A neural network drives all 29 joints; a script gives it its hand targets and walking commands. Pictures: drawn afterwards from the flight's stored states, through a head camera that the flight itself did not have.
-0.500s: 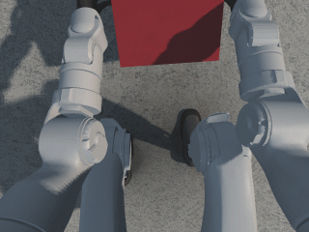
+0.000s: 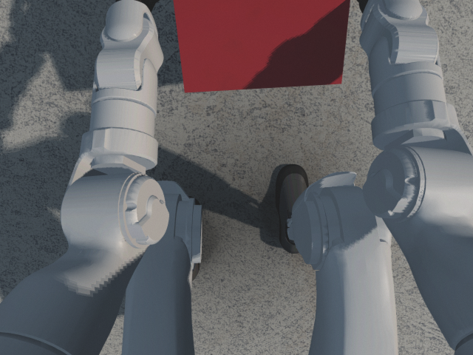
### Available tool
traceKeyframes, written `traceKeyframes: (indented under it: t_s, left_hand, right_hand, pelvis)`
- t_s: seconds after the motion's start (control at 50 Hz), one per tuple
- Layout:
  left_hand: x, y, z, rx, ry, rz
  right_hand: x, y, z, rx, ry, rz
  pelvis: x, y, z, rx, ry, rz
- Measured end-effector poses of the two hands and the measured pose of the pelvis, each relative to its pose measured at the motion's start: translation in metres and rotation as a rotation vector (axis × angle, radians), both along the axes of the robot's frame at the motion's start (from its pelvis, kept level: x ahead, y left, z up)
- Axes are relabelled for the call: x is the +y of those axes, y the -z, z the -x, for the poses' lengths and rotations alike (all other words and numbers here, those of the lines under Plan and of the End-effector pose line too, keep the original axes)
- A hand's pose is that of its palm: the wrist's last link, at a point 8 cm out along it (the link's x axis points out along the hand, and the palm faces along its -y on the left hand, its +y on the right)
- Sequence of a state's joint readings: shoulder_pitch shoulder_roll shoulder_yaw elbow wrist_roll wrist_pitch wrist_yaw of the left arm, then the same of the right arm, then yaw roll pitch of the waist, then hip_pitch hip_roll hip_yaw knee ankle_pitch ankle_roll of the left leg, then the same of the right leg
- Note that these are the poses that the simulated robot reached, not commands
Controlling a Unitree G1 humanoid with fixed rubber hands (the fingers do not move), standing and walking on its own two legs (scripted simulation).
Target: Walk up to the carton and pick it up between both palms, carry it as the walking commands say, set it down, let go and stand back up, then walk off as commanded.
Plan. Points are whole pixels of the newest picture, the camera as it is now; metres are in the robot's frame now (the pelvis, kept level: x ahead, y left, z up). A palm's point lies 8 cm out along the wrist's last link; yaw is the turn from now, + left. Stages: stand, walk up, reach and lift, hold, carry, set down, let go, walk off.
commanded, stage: set down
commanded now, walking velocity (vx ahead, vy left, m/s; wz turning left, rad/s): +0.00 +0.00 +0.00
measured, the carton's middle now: (252, 3) +0.56 -0.06 -0.23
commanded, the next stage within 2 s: none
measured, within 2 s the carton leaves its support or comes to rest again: rests again in 1.16 s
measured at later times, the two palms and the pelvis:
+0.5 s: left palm out of the picture +0.55 +0.09 -0.16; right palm out of the picture +0.55 -0.21 -0.15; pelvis +0.01 +0.00 +0.00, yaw +0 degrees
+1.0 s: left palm out of the picture +0.56 +0.09 -0.16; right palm out of the picture +0.55 -0.21 -0.16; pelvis +0.01 +0.00 +0.00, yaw +0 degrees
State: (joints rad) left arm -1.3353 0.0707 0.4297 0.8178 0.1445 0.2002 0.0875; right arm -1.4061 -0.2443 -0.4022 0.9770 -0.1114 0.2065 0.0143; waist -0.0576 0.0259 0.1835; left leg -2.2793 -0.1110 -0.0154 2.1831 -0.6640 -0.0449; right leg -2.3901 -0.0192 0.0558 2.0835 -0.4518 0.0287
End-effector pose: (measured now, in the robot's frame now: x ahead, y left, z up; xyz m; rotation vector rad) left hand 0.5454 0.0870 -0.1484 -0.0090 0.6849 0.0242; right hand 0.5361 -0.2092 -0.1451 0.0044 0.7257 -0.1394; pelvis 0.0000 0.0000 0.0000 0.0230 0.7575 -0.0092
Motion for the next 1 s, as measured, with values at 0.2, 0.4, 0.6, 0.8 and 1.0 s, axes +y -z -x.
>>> traceKeyframes:
  t_s: [0.2,0.4,0.6,0.8,1.0]
  left_hand:
    - [0.0,0.004,-0.004,-0.008,0.003,0.006]
    - [0.001,0.007,-0.007,-0.015,0.006,0.01]
    - [0.001,0.01,-0.01,-0.021,0.012,0.012]
    - [0.001,0.011,-0.012,-0.025,0.018,0.007]
    - [0.002,0.011,-0.012,-0.037,0.043,-0.016]
  right_hand:
    - [0.0,0.003,-0.004,-0.005,-0.002,-0.004]
    - [-0.001,0.006,-0.007,-0.01,-0.002,-0.007]
    - [-0.001,0.009,-0.01,-0.015,-0.004,-0.009]
    - [-0.001,0.011,-0.012,-0.021,-0.004,-0.009]
    - [-0.001,0.013,-0.01,-0.044,0.005,-0.011]
  pelvis:
    - [0.001,0.0,-0.004,0.012,-0.003,0.003]
    - [0.001,0.0,-0.007,0.022,-0.006,0.006]
    - [0.001,0.001,-0.009,0.027,-0.008,0.008]
    - [0.001,0.002,-0.011,0.031,-0.009,0.008]
    - [0.0,0.002,-0.011,0.019,-0.005,0.006]
